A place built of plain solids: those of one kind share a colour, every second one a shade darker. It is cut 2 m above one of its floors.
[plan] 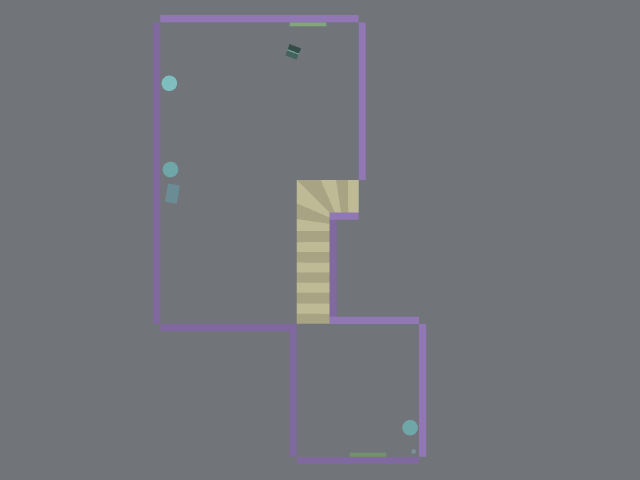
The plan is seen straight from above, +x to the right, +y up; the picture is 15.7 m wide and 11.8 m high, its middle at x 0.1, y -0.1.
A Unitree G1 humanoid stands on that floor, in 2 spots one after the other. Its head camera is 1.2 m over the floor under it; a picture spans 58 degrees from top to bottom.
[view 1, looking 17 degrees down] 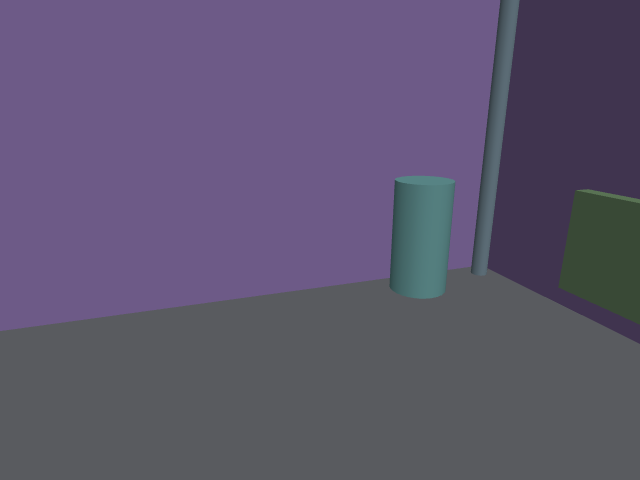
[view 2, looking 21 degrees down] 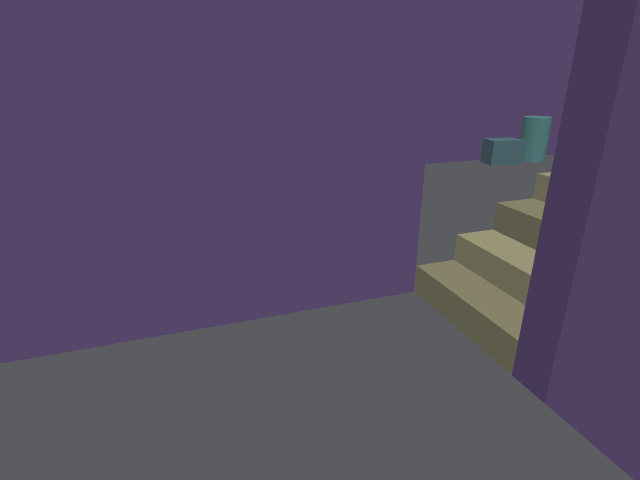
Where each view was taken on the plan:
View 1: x -0.11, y -3.16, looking -19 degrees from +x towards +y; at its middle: wall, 2.92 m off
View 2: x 1.50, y -3.43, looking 161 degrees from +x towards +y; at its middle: wall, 2.23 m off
